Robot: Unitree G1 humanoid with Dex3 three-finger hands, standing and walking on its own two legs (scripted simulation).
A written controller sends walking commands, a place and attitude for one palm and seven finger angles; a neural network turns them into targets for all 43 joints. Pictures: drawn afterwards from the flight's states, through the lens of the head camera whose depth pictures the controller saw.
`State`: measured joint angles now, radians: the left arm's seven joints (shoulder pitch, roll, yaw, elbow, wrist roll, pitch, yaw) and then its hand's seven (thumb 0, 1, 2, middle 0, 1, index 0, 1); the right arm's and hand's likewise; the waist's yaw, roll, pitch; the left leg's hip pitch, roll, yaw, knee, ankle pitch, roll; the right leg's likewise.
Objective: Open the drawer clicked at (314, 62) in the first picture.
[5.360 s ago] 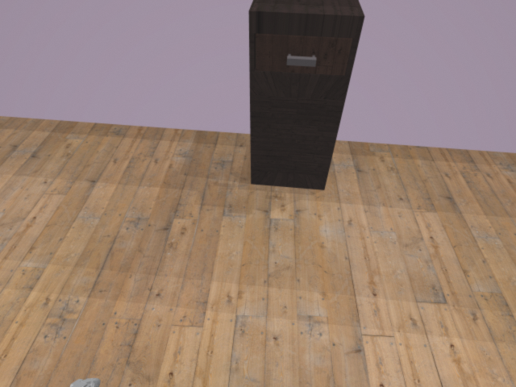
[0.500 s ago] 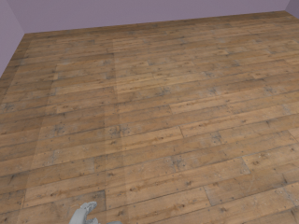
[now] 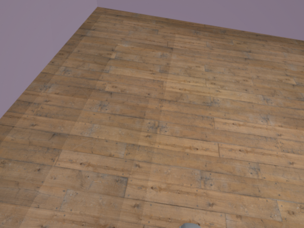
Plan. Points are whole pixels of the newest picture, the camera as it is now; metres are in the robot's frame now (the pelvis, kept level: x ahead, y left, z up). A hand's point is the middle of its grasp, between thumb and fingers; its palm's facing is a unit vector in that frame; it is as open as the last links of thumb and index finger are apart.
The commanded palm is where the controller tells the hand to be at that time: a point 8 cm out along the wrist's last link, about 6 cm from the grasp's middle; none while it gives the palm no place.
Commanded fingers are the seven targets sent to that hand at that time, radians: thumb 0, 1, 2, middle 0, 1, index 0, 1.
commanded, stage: turn to face it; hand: left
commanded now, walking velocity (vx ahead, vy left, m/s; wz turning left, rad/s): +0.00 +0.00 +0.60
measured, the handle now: out of the picture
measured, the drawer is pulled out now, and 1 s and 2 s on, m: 0.00 0.00 0.00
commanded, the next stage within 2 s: none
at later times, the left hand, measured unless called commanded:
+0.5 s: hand out of the picture +0.00 +0.14 -0.15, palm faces +0.34 -0.90 -0.27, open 7.4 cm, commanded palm none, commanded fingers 0.00 0.90 0.90 -0.20 -0.30 -0.20 -0.30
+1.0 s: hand out of the picture -0.06 +0.20 -0.16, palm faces +0.62 -0.73 -0.29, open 7.4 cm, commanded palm none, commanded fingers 0.00 0.90 0.90 -0.20 -0.30 -0.20 -0.30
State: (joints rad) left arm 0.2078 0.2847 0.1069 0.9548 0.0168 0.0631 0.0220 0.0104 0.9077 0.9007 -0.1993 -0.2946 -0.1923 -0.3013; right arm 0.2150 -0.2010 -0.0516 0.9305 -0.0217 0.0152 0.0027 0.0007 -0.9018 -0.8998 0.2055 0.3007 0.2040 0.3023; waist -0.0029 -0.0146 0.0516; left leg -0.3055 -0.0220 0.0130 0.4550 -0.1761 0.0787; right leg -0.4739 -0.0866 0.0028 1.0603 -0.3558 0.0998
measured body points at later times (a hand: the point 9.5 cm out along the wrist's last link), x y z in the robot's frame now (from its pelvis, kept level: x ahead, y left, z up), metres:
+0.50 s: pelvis -0.01 -0.07 +0.00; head +0.03 -0.09 +0.45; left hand -0.02 +0.18 -0.13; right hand +0.14 -0.31 -0.15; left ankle -0.06 +0.07 -0.66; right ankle +0.00 -0.18 -0.74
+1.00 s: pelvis -0.01 -0.04 -0.01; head +0.02 -0.01 +0.44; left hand -0.09 +0.24 -0.14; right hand +0.22 -0.18 -0.14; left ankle -0.08 +0.06 -0.74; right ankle +0.09 -0.16 -0.70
